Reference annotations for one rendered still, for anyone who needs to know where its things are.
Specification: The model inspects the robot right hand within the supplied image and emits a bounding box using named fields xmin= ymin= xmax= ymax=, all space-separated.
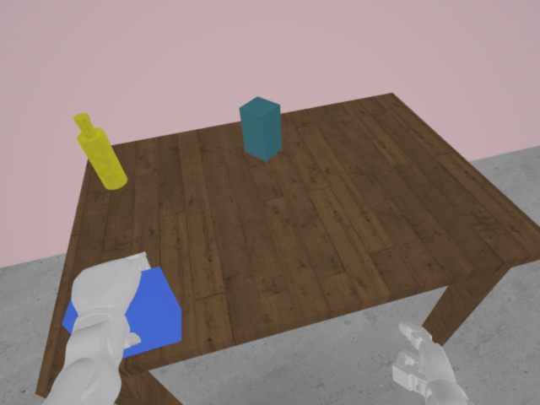
xmin=392 ymin=321 xmax=456 ymax=398

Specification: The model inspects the table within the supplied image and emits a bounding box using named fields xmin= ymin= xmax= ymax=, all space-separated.
xmin=35 ymin=93 xmax=540 ymax=405

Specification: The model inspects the robot left forearm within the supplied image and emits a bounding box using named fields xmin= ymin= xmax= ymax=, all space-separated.
xmin=42 ymin=308 xmax=127 ymax=405

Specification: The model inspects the robot left hand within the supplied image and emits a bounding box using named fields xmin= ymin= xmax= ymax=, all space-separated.
xmin=72 ymin=252 xmax=151 ymax=349

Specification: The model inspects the robot right forearm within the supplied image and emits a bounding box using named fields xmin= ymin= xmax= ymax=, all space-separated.
xmin=425 ymin=379 xmax=473 ymax=405

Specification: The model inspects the sponge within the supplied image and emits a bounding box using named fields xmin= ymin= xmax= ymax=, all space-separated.
xmin=62 ymin=267 xmax=181 ymax=358

